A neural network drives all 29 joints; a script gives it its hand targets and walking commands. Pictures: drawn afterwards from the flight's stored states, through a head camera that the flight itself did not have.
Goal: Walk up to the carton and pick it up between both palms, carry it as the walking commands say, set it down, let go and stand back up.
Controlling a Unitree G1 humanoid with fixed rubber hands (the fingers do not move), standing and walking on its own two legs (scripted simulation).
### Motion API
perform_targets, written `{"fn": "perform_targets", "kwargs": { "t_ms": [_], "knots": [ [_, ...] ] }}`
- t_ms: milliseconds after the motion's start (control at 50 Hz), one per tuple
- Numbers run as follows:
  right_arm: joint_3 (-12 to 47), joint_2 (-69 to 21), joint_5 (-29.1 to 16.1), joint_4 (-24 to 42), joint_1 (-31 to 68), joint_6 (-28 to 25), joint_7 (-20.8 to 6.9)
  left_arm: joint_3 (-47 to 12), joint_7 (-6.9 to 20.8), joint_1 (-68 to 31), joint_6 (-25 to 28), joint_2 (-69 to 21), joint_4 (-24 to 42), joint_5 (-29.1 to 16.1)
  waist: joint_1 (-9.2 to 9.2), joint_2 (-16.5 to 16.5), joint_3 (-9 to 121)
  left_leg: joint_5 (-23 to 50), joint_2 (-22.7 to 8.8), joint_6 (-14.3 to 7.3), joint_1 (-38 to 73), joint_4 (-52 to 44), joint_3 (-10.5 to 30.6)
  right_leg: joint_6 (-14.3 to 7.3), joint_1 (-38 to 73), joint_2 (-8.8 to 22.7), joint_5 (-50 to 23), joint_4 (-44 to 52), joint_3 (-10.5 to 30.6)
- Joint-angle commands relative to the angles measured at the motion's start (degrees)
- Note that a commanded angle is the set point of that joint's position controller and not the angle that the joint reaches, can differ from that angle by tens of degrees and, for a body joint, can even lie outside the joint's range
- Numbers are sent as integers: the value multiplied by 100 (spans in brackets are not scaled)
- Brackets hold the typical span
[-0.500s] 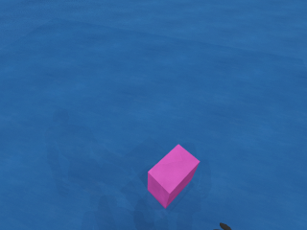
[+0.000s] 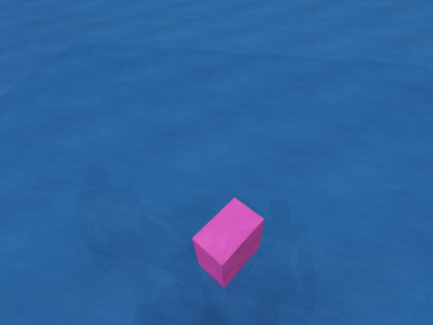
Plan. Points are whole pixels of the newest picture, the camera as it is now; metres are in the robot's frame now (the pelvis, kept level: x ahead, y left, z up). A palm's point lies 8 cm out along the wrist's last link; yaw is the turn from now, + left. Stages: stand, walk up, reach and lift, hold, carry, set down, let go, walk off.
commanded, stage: walk up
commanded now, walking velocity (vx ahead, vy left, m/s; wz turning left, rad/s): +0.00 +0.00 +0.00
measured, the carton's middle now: (229, 243) +0.56 -0.02 -0.63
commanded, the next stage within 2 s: none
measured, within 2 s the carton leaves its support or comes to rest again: neither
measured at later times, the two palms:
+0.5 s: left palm out of the picture -0.04 +0.18 -0.14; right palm out of the picture -0.04 -0.22 -0.15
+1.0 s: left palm out of the picture -0.01 +0.18 -0.15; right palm out of the picture -0.02 -0.20 -0.15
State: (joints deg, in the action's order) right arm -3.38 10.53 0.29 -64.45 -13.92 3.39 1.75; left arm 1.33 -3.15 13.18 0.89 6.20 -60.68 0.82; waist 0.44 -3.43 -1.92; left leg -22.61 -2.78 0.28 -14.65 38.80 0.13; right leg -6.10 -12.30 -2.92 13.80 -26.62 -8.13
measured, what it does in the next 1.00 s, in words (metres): steps on the spot: left foot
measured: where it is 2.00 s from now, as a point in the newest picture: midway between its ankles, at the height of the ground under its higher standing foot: outside the picture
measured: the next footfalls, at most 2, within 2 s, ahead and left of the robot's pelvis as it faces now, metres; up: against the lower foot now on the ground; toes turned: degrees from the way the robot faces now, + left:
left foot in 0.06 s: +0.01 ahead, +0.14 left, +0.00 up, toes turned +2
left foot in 2.00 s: +0.01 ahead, +0.07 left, +0.00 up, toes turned +20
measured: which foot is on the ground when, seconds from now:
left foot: up 0.00-0.04, down 0.06-1.00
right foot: down 0.00-1.00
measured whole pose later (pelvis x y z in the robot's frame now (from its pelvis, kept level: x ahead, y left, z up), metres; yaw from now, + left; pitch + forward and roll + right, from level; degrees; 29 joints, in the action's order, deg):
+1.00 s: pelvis +0.02 -0.01 +0.00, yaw +0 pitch -1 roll +0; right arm -1.3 3.8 0.6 -71.1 -16.6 0.7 3.1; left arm 1.6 -2.6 17.6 0.9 5.2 -68.1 0.7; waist -0.8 -0.2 -0.8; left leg -17.4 -3.8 3.1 -5.1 24.0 -1.2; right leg -6.9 -8.0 -5.0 13.2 -21.8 -7.8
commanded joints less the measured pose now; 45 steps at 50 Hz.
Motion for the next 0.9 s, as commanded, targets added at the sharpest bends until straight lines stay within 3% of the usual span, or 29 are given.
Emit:
{"fn": "perform_targets", "kwargs": {
  "t_ms": [0,40,60,80,100,140,280,400,580,660,780,840,880],
  "knots": [
    [64,89,-23,10,-399,-157,99,157,17,184,37,745,154,-36,82,686,-110,1087,-81,-50,450,-1748,-86,-20,76,1547,-488,1230,1603],
    [59,213,49,-141,-589,-257,135,176,49,374,42,674,81,-94,-2,389,96,1786,-335,-145,960,-1836,153,166,55,1268,-600,1139,1468],
    [49,279,67,-123,-559,-286,136,184,76,466,45,645,56,-95,-85,349,124,1445,-423,-195,875,-1872,212,241,68,1196,-355,1250,1474],
    [48,187,46,-187,-410,-261,98,220,93,431,6,608,29,-126,-213,196,-116,1076,-268,-180,358,-1795,138,402,263,1011,-40,1421,1352],
    [80,144,74,-217,-311,-248,95,210,84,386,2,668,3,-100,-170,88,-344,1035,-231,-92,89,-1877,68,398,382,1096,38,1421,1358],
    [109,56,72,-233,-360,-253,102,232,80,376,8,751,-53,-61,-120,182,-309,1171,-235,33,199,-1883,-92,363,468,1237,17,1499,1583],
    [138,-94,33,-395,-487,-259,98,226,67,543,-3,668,-276,-43,-105,538,-389,982,-281,23,324,-1840,-56,425,120,1182,834,1790,1589],
    [129,-130,49,-509,-626,-259,98,248,58,688,-17,686,-351,-46,-118,401,-377,902,-290,13,288,-1831,-97,460,176,1205,859,1838,1608],
    [136,-226,47,-593,-763,-281,127,184,49,877,19,485,-497,-19,-140,241,-402,1018,-300,51,194,-1856,-64,408,287,1126,265,1615,1492],
    [150,-311,12,-657,-880,-283,126,172,55,938,3,436,-594,-17,-122,365,-396,1019,-310,69,236,-1835,-46,470,327,1119,137,1569,1469],
    [155,-248,59,-642,-862,-293,143,143,47,1005,26,433,-633,-2,-144,170,-384,1167,-300,82,165,-1823,10,378,493,1103,-636,1334,1382],
    [148,-258,34,-636,-790,-288,140,136,41,1041,32,421,-670,-12,-150,197,-373,1201,-307,65,204,-1800,13,453,551,1095,-937,1239,1371],
    [167,-303,26,-660,-852,-290,146,125,30,1000,39,434,-690,-3,-122,273,-319,1251,-319,59,261,-1835,57,377,577,1075,-1110,1160,1295]
  ]
}}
